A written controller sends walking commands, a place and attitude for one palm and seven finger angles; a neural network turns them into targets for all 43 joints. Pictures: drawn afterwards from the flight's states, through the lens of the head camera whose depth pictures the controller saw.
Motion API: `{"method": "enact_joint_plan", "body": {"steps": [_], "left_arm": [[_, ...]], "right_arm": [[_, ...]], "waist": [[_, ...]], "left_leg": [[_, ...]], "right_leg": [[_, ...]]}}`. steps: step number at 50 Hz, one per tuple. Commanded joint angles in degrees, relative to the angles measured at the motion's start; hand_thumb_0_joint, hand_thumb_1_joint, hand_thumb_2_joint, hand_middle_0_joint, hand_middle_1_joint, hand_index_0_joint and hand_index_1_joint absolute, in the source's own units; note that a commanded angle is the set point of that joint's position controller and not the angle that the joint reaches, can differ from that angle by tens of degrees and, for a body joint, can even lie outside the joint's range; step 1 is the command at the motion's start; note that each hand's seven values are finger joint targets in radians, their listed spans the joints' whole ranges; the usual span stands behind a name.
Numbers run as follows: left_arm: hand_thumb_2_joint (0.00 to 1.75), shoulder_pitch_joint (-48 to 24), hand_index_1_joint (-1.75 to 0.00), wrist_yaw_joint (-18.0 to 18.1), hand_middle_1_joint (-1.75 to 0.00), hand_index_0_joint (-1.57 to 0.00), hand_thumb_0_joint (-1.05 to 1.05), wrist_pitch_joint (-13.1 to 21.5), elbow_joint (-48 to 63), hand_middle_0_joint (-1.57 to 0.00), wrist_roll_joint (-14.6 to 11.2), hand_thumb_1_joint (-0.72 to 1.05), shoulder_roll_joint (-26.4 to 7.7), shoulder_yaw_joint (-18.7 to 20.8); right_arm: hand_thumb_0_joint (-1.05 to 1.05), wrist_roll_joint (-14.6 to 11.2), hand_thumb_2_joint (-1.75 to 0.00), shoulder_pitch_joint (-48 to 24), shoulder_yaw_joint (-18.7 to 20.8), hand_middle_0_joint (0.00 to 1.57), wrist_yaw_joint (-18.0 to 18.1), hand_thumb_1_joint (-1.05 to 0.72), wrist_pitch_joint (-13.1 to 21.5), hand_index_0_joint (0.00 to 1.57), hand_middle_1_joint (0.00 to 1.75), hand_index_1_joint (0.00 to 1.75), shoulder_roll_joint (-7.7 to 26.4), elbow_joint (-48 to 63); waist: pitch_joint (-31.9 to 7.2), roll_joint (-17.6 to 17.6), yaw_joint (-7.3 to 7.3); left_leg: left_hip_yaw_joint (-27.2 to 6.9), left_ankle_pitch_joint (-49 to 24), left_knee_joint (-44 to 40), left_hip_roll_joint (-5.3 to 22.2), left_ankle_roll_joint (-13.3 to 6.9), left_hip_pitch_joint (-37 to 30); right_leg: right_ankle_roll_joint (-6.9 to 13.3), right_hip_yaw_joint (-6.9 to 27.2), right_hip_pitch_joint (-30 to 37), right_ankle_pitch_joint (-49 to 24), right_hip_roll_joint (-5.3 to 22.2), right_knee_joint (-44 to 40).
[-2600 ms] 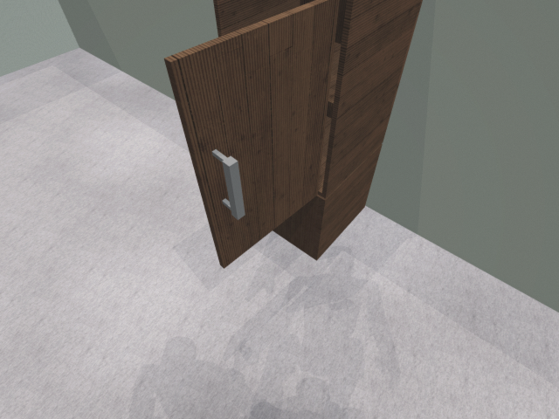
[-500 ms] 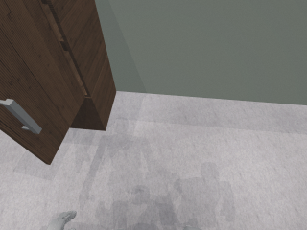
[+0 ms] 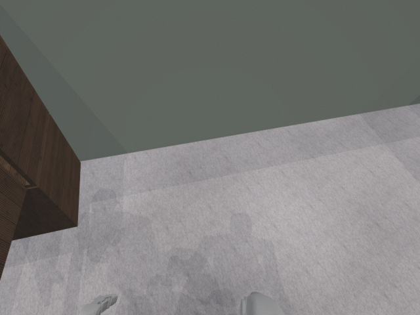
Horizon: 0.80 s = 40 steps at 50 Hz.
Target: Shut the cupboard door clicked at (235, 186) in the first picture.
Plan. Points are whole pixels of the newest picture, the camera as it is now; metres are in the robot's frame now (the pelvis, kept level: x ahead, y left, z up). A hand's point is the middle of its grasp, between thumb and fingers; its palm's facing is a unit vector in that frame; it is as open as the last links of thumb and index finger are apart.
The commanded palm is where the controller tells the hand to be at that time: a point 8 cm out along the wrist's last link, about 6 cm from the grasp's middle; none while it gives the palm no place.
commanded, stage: walk to a spot facing it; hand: left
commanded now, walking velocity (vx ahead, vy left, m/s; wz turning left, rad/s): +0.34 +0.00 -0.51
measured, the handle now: out of the picture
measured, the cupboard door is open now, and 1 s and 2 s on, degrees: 85 85 85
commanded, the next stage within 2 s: turn to face it in 1.12 s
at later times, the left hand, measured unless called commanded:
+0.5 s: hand (156, 268) +0.24 +0.14 -0.19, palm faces -0.13 -0.98 -0.17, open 7.3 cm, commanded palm none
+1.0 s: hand (217, 170) +0.52 -0.01 -0.17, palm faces -0.29 -0.94 -0.19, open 7.4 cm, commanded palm none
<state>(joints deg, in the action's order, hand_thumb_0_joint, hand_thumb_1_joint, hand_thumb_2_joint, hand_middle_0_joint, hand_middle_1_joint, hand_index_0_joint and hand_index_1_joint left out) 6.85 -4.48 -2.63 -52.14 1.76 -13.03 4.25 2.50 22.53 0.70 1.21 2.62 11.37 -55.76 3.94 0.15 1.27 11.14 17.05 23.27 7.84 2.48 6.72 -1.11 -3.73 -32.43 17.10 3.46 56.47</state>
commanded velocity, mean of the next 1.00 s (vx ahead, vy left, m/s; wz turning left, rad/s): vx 0.37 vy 0.00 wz -0.19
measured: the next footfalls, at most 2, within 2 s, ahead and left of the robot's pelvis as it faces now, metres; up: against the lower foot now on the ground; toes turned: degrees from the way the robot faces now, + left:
right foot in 0.14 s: +0.14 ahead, -0.16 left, +0.00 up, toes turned -12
left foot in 0.50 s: +0.33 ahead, +0.04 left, +0.00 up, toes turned -5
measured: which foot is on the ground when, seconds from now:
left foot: down 0.00-0.14, up 0.16-0.48, down 0.50-0.88, up 0.90-1.00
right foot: up 0.00-0.12, down 0.14-0.50, up 0.52-0.86, down 0.88-1.00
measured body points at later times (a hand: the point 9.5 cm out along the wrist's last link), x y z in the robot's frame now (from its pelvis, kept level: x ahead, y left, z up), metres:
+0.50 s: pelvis +0.19 -0.05 -0.01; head +0.22 -0.04 +0.43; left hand +0.25 +0.19 -0.17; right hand +0.25 -0.31 -0.14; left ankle +0.29 +0.05 -0.75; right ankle +0.10 -0.15 -0.74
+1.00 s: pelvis +0.38 -0.15 -0.01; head +0.41 -0.17 +0.44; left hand +0.54 +0.04 -0.16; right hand +0.24 -0.35 -0.17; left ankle +0.36 +0.00 -0.67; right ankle +0.38 -0.25 -0.74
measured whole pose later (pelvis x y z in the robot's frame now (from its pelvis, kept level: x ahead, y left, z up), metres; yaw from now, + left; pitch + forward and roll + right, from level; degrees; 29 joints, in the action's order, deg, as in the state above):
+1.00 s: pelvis +0.38 -0.15 -0.01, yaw -17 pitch -1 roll +0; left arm 8.4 -0.6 3.6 -58.0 1.0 -9.5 3.1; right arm 1.6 21.2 2.7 -0.1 -0.2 10.5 -65.4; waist 4.7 -1.2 2.5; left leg 4.8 24.0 62.1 7.2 1.4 21.8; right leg 2.8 -8.2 -16.3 14.4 1.2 31.5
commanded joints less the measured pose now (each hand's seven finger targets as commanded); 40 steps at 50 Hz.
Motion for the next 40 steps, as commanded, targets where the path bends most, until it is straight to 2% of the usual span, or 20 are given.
{"method": "enact_joint_plan", "body": {"steps": [1,3,4,5,6,7,8,9,12,16,20,23,24,25,26,28,30,33,38,40], "left_arm": [[0.90,-9.7,-0.30,-0.2,-0.30,-0.20,0.00,2.1,6.5,-0.20,-0.2,0.90,-1.1,-0.2],[0.90,-7.7,-0.30,0.0,-0.30,-0.20,0.00,2.4,5.6,-0.20,-0.1,0.90,-1.9,0.1],[0.90,-2.8,-0.30,0.2,-0.30,-0.20,0.00,2.8,4.3,-0.20,-0.1,0.90,-3.0,0.6],[0.90,7.2,-0.30,0.7,-0.30,-0.20,0.00,3.5,1.1,-0.20,0.0,0.90,-5.9,1.4],[0.90,17.8,-0.30,1.8,-0.30,-0.20,0.00,4.3,-1.9,-0.20,0.3,0.90,-13.3,3.5],[0.90,22.0,-0.30,2.7,-0.30,-0.20,0.00,4.1,-3.3,-0.20,-1.2,0.90,-17.6,4.4],[0.90,17.1,-0.30,3.4,-0.30,-0.20,0.00,3.7,-2.3,-0.20,-1.5,0.90,-17.5,3.9],[0.90,11.6,-0.30,3.8,-0.30,-0.20,0.00,4.0,-0.5,-0.20,-1.2,0.90,-13.4,2.9],[0.90,3.4,-0.30,4.4,-0.30,-0.20,0.00,4.9,1.3,-0.20,-0.3,0.90,-7.5,1.4],[0.90,5.9,-0.30,3.9,-0.30,-0.20,0.00,6.0,-1.3,-0.20,-0.3,0.90,-7.6,1.5],[0.90,8.1,-0.30,3.9,-0.30,-0.20,0.00,6.1,-3.1,-0.20,-0.3,0.90,-7.6,1.7],[0.90,7.3,-0.30,3.8,-0.30,-0.20,0.00,5.7,-3.2,-0.20,-0.9,0.90,-6.6,1.4],[0.90,7.3,-0.30,3.6,-0.30,-0.20,0.00,5.6,-2.6,-0.20,-0.8,0.90,-4.1,1.0],[0.90,8.9,-0.30,3.2,-0.30,-0.20,0.00,5.6,-1.8,-0.20,-1.1,0.90,-1.0,0.1],[0.90,5.9,-0.30,3.3,-0.30,-0.20,0.00,5.9,-0.3,-0.20,-0.5,0.90,-2.8,0.2],[0.90,2.4,-0.30,2.9,-0.30,-0.20,0.00,5.9,-0.8,-0.20,-0.1,0.90,-2.9,0.6],[0.90,4.8,-0.30,2.2,-0.30,-0.20,0.00,5.3,-2.3,-0.20,0.2,0.90,-1.4,0.4],[0.90,4.2,-0.30,1.8,-0.30,-0.20,0.00,4.5,-2.6,-0.20,0.0,0.90,0.3,-0.3],[0.90,-0.9,-0.30,1.6,-0.30,-0.20,0.00,4.4,-2.0,-0.20,0.0,0.90,1.0,-0.7],[0.90,0.5,-0.30,1.6,-0.30,-0.20,0.00,4.6,-2.6,-0.20,0.0,0.90,0.0,-0.3]], "right_arm": [[0.00,0.0,-0.90,4.3,3.2,0.20,0.2,-0.90,0.7,0.20,0.30,0.30,10.5,1.2],[0.00,0.0,-0.90,3.8,3.3,0.20,0.1,-0.90,0.4,0.20,0.30,0.30,11.0,1.0],[0.00,-0.3,-0.90,2.3,3.3,0.20,0.0,-0.90,0.3,0.20,0.30,0.30,11.3,1.3],[0.00,-0.8,-0.90,0.4,3.2,0.20,-0.4,-0.90,0.3,0.20,0.30,0.30,10.9,1.8],[0.00,-2.1,-0.90,-2.1,2.3,0.20,-1.2,-0.90,0.5,0.20,0.30,0.30,7.0,4.0],[0.00,-2.5,-0.90,-7.2,2.1,0.20,-0.9,-0.90,0.5,0.20,0.30,0.30,5.7,7.5],[0.00,-2.2,-0.90,-9.3,2.8,0.20,-0.7,-0.90,0.1,0.20,0.30,0.30,7.0,7.5],[0.00,-1.8,-0.90,-10.2,3.0,0.20,-0.7,-0.90,-0.1,0.20,0.30,0.30,6.8,6.6],[0.00,-0.7,-0.90,-5.3,3.0,0.20,-1.1,-0.90,-1.5,0.20,0.30,0.30,4.7,2.4],[0.00,-0.8,-0.90,-6.7,3.0,0.20,-2.0,-0.90,-1.3,0.20,0.30,0.30,2.8,2.3],[0.00,-1.0,-0.90,-11.3,3.2,0.20,-2.3,-0.90,-0.2,0.20,0.30,0.30,2.7,4.2],[0.00,-0.8,-0.90,-6.0,3.5,0.20,-1.8,-0.90,0.8,0.20,0.30,0.30,5.2,1.9],[0.00,-0.3,-0.90,0.4,4.5,0.20,-1.2,-0.90,1.2,0.20,0.30,0.30,9.0,0.0],[0.00,0.6,-0.90,7.7,5.8,0.20,-0.8,-0.90,1.1,0.20,0.30,0.30,15.1,-1.3],[0.00,0.5,-0.90,8.9,5.3,0.20,-0.5,-0.90,0.4,0.20,0.30,0.30,14.4,-1.2],[0.00,0.0,-0.90,2.1,4.3,0.20,-0.4,-0.90,0.6,0.20,0.30,0.30,9.9,0.4],[0.00,-0.3,-0.90,-1.6,3.2,0.20,-0.1,-0.90,1.9,0.20,0.30,0.30,6.5,0.2],[0.00,-0.6,-0.90,0.1,3.1,0.20,-0.1,-0.90,2.4,0.20,0.30,0.30,6.5,-1.8],[0.00,-0.3,-0.90,2.4,3.2,0.20,-0.6,-0.90,1.3,0.20,0.30,0.30,6.9,-3.9],[0.00,-0.2,-0.90,1.7,3.2,0.20,-0.7,-0.90,0.8,0.20,0.30,0.30,7.1,-4.3]], "waist": [[-0.4,-10.3,2.76],[-0.8,-10.7,1.55],[-3.1,-9.3,-1.33],[-7.6,-4.2,-6.20],[-13.6,12.0,-11.00],[-13.1,17.6,-11.62],[-8.1,9.8,-9.52],[-4.8,9.4,-6.53],[-3.5,8.7,-0.22],[-3.6,6.3,-0.16],[-2.0,5.7,-1.34],[-1.6,0.9,1.94],[-4.0,-7.5,4.71],[-7.9,-20.7,6.50],[-6.8,-15.8,7.00],[-0.1,-8.3,3.55],[-0.3,-7.0,0.31],[-3.9,-7.9,0.06],[-0.4,-8.2,1.43],[-0.8,-6.7,-0.06]], "left_leg": [[-2.1,-13.4,-8.1,12.1,-6.8,-2.0],[-0.4,-16.4,-4.3,12.6,-6.1,-0.9],[1.1,-21.3,2.8,11.7,-5.2,0.8],[4.6,-24.8,16.4,8.5,-3.0,7.1],[6.9,-6.0,35.2,2.5,-0.4,25.2],[-1.1,19.5,49.7,-2.5,0.4,36.2],[-8.1,16.8,53.3,0.9,0.1,38.4],[-10.3,9.9,52.6,2.3,0.2,37.0],[-8.9,2.6,40.8,2.6,1.1,25.2],[-6.9,-1.8,27.3,-0.2,0.9,22.0],[-6.8,-2.9,14.9,-2.0,0.1,17.5],[-5.7,-5.9,5.1,-3.6,-0.7,1.0],[-15.6,2.4,0.4,2.6,-3.7,-8.2],[-34.4,11.0,-7.3,17.0,-9.4,-15.8],[-42.0,17.1,-12.3,21.1,-12.9,-12.2],[-34.6,17.3,-14.6,17.7,-11.7,-0.1],[-22.0,3.4,-13.9,13.3,-9.0,0.4],[-10.2,-11.8,-12.0,10.4,-9.1,-2.3],[-5.7,-9.7,-11.5,10.0,-8.7,0.8],[-5.2,-6.6,-8.6,9.6,-7.8,2.6]], "right_leg": [[0.7,-4.3,2.6,-0.1,-0.7,-13.1],[1.9,-5.9,9.2,1.0,-2.2,-17.2],[3.0,-6.4,17.3,0.5,-3.6,-21.1],[5.0,-5.5,32.4,-1.2,-4.7,-25.6],[10.3,15.1,49.5,4.9,10.2,-31.5],[15.5,36.0,48.5,-2.8,21.7,-40.7],[17.6,34.8,39.6,7.8,22.1,-43.1],[14.9,30.4,31.8,11.0,18.4,-44.3],[11.6,15.1,18.9,0.3,11.4,-44.6],[12.1,12.3,20.4,-3.9,8.6,-44.2],[11.8,14.0,22.3,-1.4,9.6,-42.8],[9.2,11.0,13.8,1.5,5.9,-35.7],[7.1,8.3,6.7,1.6,1.5,-22.9],[4.0,-0.3,-3.3,12.7,-5.3,-3.4],[4.2,3.9,-6.7,15.3,-4.5,8.2],[3.9,5.9,-8.9,5.6,0.6,16.9],[2.6,5.6,-7.1,-0.2,2.4,13.3],[1.5,2.4,-2.4,-1.8,2.7,0.2],[1.9,-3.1,6.3,-4.0,0.6,-17.1],[2.4,-4.5,13.0,-4.9,-0.8,-21.4]]}}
